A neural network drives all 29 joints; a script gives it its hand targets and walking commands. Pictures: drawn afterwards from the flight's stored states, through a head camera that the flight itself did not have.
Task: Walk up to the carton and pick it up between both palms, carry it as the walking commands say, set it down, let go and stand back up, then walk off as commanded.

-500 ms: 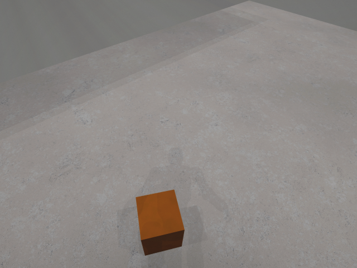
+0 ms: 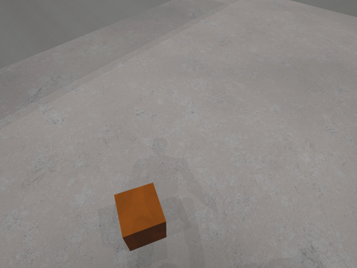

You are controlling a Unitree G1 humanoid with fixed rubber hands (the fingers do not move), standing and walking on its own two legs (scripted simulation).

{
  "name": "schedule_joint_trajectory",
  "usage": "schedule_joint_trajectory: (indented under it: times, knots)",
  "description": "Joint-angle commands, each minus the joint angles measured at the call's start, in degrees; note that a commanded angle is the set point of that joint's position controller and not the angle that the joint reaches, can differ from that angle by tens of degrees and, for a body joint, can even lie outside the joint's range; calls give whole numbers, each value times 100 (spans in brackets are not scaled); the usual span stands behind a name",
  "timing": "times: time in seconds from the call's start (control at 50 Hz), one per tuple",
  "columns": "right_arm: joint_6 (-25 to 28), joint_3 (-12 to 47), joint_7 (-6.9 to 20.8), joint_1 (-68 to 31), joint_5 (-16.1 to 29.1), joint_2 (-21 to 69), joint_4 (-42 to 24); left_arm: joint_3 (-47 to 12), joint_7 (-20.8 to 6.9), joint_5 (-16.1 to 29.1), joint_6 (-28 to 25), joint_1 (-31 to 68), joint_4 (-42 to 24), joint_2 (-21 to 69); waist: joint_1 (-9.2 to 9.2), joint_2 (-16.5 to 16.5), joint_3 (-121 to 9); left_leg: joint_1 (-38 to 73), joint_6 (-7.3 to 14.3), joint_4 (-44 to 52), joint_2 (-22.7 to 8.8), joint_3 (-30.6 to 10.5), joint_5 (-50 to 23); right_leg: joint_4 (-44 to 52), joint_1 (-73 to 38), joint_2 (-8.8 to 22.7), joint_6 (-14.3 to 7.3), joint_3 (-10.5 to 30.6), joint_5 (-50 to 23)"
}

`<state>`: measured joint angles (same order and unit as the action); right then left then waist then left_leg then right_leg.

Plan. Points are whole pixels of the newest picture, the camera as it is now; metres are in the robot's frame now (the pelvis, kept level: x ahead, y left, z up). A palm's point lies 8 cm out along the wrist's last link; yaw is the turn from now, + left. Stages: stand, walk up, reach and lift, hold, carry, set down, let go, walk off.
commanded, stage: walk off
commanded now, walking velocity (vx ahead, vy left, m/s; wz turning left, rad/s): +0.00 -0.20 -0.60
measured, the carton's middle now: (141, 217) +0.46 +0.17 -0.65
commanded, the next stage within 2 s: none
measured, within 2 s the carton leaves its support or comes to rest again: neither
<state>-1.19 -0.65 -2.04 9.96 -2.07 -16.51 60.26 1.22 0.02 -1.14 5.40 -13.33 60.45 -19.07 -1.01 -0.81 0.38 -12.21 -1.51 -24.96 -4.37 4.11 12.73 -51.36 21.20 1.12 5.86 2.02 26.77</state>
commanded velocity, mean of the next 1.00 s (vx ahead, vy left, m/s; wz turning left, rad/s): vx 0.00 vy -0.20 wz -0.60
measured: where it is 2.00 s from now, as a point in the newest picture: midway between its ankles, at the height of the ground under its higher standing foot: outside the picture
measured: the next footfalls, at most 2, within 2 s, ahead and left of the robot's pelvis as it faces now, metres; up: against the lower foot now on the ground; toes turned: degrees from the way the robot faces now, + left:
right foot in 0.12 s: +0.02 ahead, -0.19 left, +0.00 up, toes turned -7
left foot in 0.48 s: +0.04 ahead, -0.02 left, +0.00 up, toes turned -3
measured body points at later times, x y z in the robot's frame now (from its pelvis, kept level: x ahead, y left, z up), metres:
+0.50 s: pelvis -0.02 -0.12 -0.02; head +0.00 -0.10 +0.43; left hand +0.10 +0.12 -0.18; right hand +0.00 -0.40 -0.14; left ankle +0.00 -0.02 -0.75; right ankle -0.02 -0.19 -0.73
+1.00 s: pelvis -0.07 -0.27 -0.01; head -0.04 -0.29 +0.44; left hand +0.14 -0.08 -0.14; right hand -0.16 -0.55 -0.15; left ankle -0.02 -0.15 -0.67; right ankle -0.09 -0.37 -0.74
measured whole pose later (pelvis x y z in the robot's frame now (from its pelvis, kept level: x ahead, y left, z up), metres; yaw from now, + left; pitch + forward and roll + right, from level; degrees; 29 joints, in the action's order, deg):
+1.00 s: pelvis -0.07 -0.27 -0.01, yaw -27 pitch +1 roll +0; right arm -4.0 -4.4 -3.3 12.5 -1.5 -16.7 54.3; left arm 1.5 -1.2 -2.4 4.0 -10.0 49.9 -14.1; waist -0.7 0.8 2.9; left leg -30.1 -2.2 -64.8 -7.1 5.9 26.5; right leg -32.4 18.4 -0.8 -1.8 -1.9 14.7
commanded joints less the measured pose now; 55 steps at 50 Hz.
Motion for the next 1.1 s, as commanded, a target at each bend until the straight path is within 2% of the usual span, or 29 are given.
schedule_joint_trajectory:
  times: [0.0, 0.04, 0.08, 0.1, 0.12, 0.14, 0.16, 0.2, 0.26, 0.34, 0.42, 0.44, 0.46, 0.48, 0.5, 0.52, 0.54, 0.6, 0.72, 0.76, 0.78, 0.8, 0.82, 0.84, 0.86, 0.9, 0.94, 1.02, 1.08]
  knots:
    - [28, -406, -109, 217, -77, -1555, -212, 92, -68, 36, -51, 342, -633, -253, -228, 1126, -169, 208, 1058, 413, -1537, -727, -2303, 549, 123, 157, 78, -254, -1]
    - [9, -497, -104, 97, -90, -1699, -298, 110, -147, 78, -50, 81, -688, -242, -74, 1481, -289, -73, 829, 287, -1578, -496, -2327, 1123, -433, 144, -42, -447, -282]
    - [-57, -493, -101, 73, -64, -1506, -340, 143, -230, 37, -57, -354, -566, -188, 150, 1091, -232, -506, 473, -450, -1404, -73, -2078, 2332, -1221, -45, -193, -791, -1157]
    - [-63, -453, -91, 319, -79, -1313, -367, 249, -241, -21, -67, -684, -488, -469, 243, 516, -488, -976, 232, -1195, -1222, 72, -1218, 2718, -1962, -118, -261, -618, -1303]
    - [-99, -372, -74, 375, -128, -868, -512, 312, -242, -46, -129, -958, -494, -886, 394, -1334, -356, -2095, -56, -2745, -538, 670, 1346, 3467, -2321, 1053, -510, 759, -2416]
    - [-179, -223, -213, -87, -3, -444, -881, 424, -182, -67, -173, -869, -651, -1580, 619, -2603, -465, -2502, -140, -3907, -24, 256, 2829, 3521, -1442, 1878, -1425, 1833, -3160]
    - [-222, -258, -288, -413, 96, -689, -892, 359, -130, -153, -185, -634, -765, -1277, 561, -1816, -202, -2373, -28, -4466, -229, -198, 2615, 3482, -991, 1753, -1724, 1585, -2865]
    - [-165, -316, -222, -271, 108, -809, -766, 279, -13, -192, -131, -18, -949, -824, 213, -702, 28, -2271, 16, -4492, -328, -293, 1706, 3354, -764, 1251, -1604, 1094, -2557]
    - [-92, -291, -169, 244, 48, -614, -576, 221, 35, -140, -157, 226, -1146, -582, 61, -663, -223, -1862, -4, -3936, -103, -90, 1235, 2874, -813, 957, -1652, 778, -3324]
    - [-142, -217, -287, 212, 118, -345, -718, 223, -12, -130, -171, -81, -1144, -496, 181, -655, -181, -1326, 130, -2696, 75, 12, 1184, 2814, -661, 983, -1806, 1241, -3202]
    - [-45, -213, -377, 1080, 207, -289, -538, 222, -62, -67, -153, 338, -1315, -425, -235, -596, -336, 232, 194, -853, 153, 83, 654, 2472, -57, 705, -1552, 1441, -3145]
    - [8, -288, -379, 1570, 145, -556, -429, 157, -74, -4, -157, 314, -1382, -232, -458, 136, -456, 1323, 242, 384, -556, -560, 271, 1798, 777, 332, -1146, 1228, -2139]
    - [14, -421, -382, 1591, 64, -1236, -530, 97, -60, 4, -182, 79, -1508, 240, -254, 1834, -666, 2173, 556, 818, -2768, -2487, -443, 161, 1858, -428, -722, 301, 581]
    - [-50, -492, -374, 1480, 43, -1535, -544, 225, -42, -230, -113, 596, -1643, -260, -471, 1663, -248, 937, 1353, 1028, -3330, -2759, -1704, -1053, 2159, -358, -491, 175, 937]
    - [-37, -426, -354, 1508, -3, -1213, -508, 314, -122, -271, -58, 867, -1674, -392, -429, 1156, 53, 294, 1483, 987, -3019, -2452, -2135, -1863, 1840, -86, -390, 502, 494]
    - [-1, -327, -309, 1082, -16, -796, -566, 372, -192, -235, -50, 693, -1614, -413, -141, 732, 139, 9, 1287, 852, -2536, -1761, -1880, -2223, 1693, -4, -298, 527, 67]
    - [25, -358, -261, 791, -15, -875, -643, 387, -252, -197, -26, 408, -1468, -321, 57, 800, -5, -61, 1056, 743, -2184, -1145, -1586, -2447, 1483, -30, -160, 379, -340]
    - [106, -371, -223, 456, -101, -713, -731, 276, -347, -17, -9, 359, -1414, 42, 183, 976, 189, -383, 578, 300, -1555, 136, -2058, -1632, 1022, 44, 2, -163, -873]
    - [46, -636, -100, 1067, -113, -1248, -487, 161, -382, 106, -76, 933, -1725, 232, -285, 1673, -106, 116, 440, 120, -1765, 603, -2215, 917, 0, 114, -10, -899, -496]
    - [6, -675, -109, 928, -33, -1270, -528, 203, -381, 5, -92, 502, -1575, 188, -18, 1637, -212, -25, 253, -286, -1912, 669, -2163, 1912, -671, 68, -184, -1033, -869]
    - [-2, -664, -87, 918, -26, -1197, -561, 270, -374, -42, -127, 47, -1321, -7, 182, 1105, -398, -299, 112, -1001, -1715, 855, -2001, 2411, -1385, -59, -265, -981, -1219]
    - [-18, -600, -39, 1066, -41, -981, -601, 374, -349, -76, -193, -535, -1086, -344, 474, -121, -738, -1047, -49, -2140, -1417, 1005, -677, 2852, -2295, 100, -367, -655, -1738]
    - [-95, -465, -24, 745, -45, -339, -1075, 539, -342, -102, -259, -896, -1135, -1440, 662, -2556, -592, -3026, -351, -3631, -349, 1120, 3051, 3211, -2671, 1902, -1013, 1721, -3582]
    - [-247, -471, -109, 93, -15, -510, -1177, 498, -271, -19, -272, -1062, -1041, -1353, 823, -1816, -558, -2779, -210, -4465, -555, 199, 3065, 2954, -1915, 1786, -1549, 1370, -4347]
    - [-272, -449, -140, 141, 66, -418, -1214, 461, -165, -90, -282, -653, -1092, -1222, 612, -1948, -595, -2830, -128, -4673, -447, 11, 2663, 2996, -1730, 1714, -1748, 1302, -3853]
    - [-207, -487, -133, 258, 69, -588, -985, 389, -30, -97, -225, 361, -1351, -850, 156, -1268, -337, -2267, -68, -4568, -505, -139, 1634, 2956, -894, 1127, -1479, 771, -3211]
    - [-210, -489, -152, 717, 46, -496, -752, 283, -23, -135, -225, 679, -1530, -501, -109, -784, -326, -1751, -45, -4332, -317, -20, 1190, 2698, -502, 915, -1530, 465, -3699]
    - [-212, -377, -225, 488, 87, -225, -866, 230, -94, -155, -255, 367, -1471, -328, 58, -802, -234, -1293, 163, -3171, 7, 88, 1240, 2819, -295, 1051, -1836, 1155, -3203]
    - [-144, -345, -280, 691, 189, -270, -820, 260, -127, -131, -221, 423, -1481, -393, -58, -638, -216, -388, 256, -1982, 160, -77, 1088, 2733, 17, 948, -1738, 1540, -3267]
